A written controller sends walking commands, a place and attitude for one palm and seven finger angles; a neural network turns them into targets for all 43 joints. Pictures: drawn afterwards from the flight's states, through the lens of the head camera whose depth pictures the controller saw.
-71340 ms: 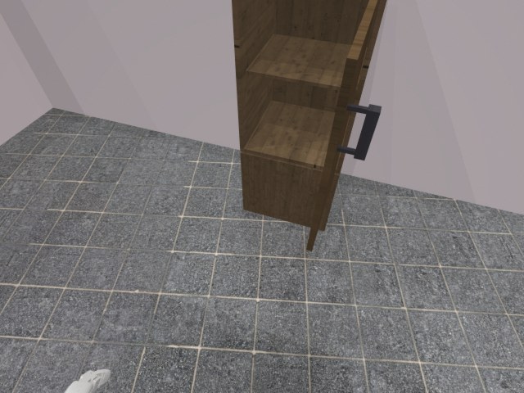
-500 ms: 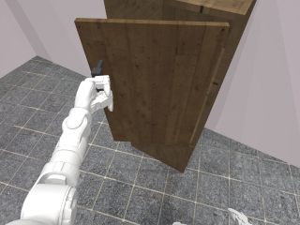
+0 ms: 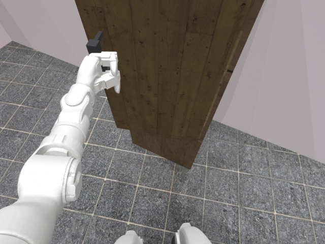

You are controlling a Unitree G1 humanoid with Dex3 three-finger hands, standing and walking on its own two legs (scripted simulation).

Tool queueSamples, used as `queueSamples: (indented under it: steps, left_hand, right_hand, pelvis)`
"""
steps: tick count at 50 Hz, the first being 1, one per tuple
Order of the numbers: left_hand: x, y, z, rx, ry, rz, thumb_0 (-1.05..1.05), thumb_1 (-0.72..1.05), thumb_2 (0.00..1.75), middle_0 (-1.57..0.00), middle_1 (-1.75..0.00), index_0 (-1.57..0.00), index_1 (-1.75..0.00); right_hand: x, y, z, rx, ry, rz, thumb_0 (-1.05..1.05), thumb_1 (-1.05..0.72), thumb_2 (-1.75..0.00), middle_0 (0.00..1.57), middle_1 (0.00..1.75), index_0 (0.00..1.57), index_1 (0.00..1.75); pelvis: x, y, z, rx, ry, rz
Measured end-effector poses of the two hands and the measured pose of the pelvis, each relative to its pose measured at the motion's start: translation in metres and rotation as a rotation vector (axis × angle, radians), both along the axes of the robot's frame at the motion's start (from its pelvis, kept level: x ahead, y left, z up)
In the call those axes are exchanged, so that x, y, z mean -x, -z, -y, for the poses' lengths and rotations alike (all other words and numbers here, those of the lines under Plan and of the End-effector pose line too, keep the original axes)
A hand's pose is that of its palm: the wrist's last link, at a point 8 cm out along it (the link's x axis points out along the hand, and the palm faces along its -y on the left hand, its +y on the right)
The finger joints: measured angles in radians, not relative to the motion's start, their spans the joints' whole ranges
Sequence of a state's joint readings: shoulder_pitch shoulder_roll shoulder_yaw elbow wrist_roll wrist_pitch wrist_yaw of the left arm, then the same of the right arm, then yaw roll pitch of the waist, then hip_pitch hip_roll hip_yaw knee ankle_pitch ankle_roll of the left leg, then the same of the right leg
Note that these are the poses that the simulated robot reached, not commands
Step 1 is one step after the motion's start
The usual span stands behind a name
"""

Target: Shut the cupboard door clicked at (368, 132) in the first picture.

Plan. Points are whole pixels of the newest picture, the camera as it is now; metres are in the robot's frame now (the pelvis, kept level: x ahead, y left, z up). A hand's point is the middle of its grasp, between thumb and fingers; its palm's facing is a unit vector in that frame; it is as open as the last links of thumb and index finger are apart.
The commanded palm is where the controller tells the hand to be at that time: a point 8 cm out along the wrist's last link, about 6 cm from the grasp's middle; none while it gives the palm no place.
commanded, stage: push the door shut along its arc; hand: left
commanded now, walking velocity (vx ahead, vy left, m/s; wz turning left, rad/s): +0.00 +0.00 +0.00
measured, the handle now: (101, 58) +0.57 +0.12 +0.11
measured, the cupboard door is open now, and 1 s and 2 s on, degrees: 16 2 0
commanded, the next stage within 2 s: pull the fist back off the door in 1.00 s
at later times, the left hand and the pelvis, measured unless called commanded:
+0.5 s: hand (138, 59) +0.55 +0.03 +0.12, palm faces -0.37 -0.93 -0.03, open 2.9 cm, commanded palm +0.56 +0.08 +0.11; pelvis +0.01 -0.01 -0.01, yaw -2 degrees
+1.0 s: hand (147, 52) +0.57 +0.00 +0.12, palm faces -0.45 -0.89 -0.03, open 3.5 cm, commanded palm +0.61 +0.03 +0.11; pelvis +0.00 -0.01 -0.03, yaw -1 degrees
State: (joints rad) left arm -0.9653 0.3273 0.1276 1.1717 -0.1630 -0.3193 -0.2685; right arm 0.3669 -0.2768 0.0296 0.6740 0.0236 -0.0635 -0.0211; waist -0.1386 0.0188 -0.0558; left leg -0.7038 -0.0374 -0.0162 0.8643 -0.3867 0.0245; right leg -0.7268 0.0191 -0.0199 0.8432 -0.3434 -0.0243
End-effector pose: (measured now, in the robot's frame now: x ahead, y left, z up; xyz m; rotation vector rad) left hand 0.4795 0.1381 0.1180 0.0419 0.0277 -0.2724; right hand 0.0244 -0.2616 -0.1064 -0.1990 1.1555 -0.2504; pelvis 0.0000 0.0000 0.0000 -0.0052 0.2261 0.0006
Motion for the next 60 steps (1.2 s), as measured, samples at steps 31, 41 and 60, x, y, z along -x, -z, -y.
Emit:
queueSamples:
  steps: [31,41,60]
  left_hand:
    - [-0.076,-0.002,0.055,-0.003,0.135,-0.057,0.0,0.87,0.92,-1.3,-1.5,-1.3,-1.5]
    - [-0.088,-0.003,0.066,-0.001,0.169,-0.037,0.02,0.94,0.97,-1.3,-1.5,-1.3,-1.5]
    - [-0.103,0.0,0.083,0.076,0.043,-0.075,0.02,0.89,1.01,-1.3,-1.5,-1.34,-1.5]
  right_hand:
    - [0.056,0.008,0.012,0.016,0.091,-0.197,0.01,-0.9,-0.9,0.2,0.3,0.21,0.3]
    - [0.055,0.013,0.024,0.063,0.072,-0.204,0.01,-0.9,-0.9,0.2,0.3,0.2,0.3]
    - [0.079,0.023,-0.004,0.004,0.068,-0.265,0.0,-0.9,-0.9,0.2,0.3,0.2,0.3]
  pelvis:
    - [-0.008,0.016,0.014,0.005,0.014,-0.128]
    - [-0.003,0.026,0.015,0.012,0.001,-0.17]
    - [-0.003,0.037,0.009,0.03,-0.001,-0.229]
